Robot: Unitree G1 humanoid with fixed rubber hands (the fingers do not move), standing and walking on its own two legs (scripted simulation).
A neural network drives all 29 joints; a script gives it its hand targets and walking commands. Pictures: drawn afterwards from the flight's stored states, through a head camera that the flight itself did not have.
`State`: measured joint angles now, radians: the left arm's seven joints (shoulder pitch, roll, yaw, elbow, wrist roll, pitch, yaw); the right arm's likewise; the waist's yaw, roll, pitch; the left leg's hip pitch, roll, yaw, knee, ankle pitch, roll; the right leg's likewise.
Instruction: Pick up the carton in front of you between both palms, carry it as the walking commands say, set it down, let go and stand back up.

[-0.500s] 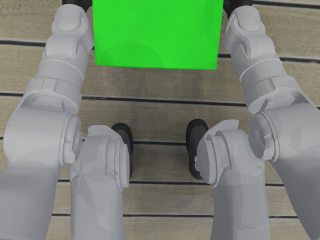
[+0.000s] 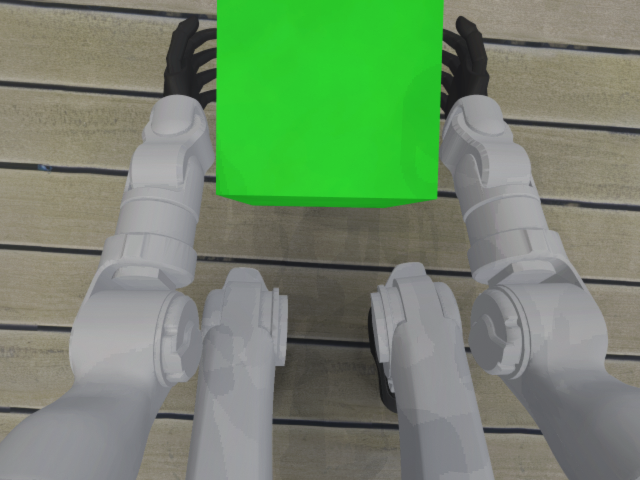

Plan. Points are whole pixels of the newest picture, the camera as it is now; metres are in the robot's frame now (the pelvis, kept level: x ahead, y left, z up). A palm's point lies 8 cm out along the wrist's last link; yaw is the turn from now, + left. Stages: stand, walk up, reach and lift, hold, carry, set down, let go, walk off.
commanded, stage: reach and lift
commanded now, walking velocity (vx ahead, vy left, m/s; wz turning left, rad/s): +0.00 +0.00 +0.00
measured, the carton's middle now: (323, 123) +0.51 +0.00 -0.16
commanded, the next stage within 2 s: none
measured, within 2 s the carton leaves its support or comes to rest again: neither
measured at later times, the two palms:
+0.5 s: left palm (109, 60) +0.48 +0.15 +0.07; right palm (569, 59) +0.48 -0.15 +0.07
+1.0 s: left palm out of the picture +0.43 +0.15 +0.24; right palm out of the picture +0.43 -0.15 +0.24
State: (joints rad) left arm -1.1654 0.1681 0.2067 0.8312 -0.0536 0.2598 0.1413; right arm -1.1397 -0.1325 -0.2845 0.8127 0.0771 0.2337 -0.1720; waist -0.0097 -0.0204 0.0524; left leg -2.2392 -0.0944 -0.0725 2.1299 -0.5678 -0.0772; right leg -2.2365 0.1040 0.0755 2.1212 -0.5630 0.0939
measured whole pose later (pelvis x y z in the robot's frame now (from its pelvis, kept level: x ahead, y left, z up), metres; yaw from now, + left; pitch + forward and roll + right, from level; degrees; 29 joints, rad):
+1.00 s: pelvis +0.06 +0.00 +0.27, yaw +0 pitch +26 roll +0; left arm -0.55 -0.08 0.33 0.66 0.16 0.30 0.06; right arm -0.55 0.09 -0.36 0.65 -0.15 0.29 -0.08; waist 0.00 -0.01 -0.22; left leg -1.20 -0.09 -0.12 1.20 -0.46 -0.04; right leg -1.20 0.09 0.13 1.20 -0.46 0.04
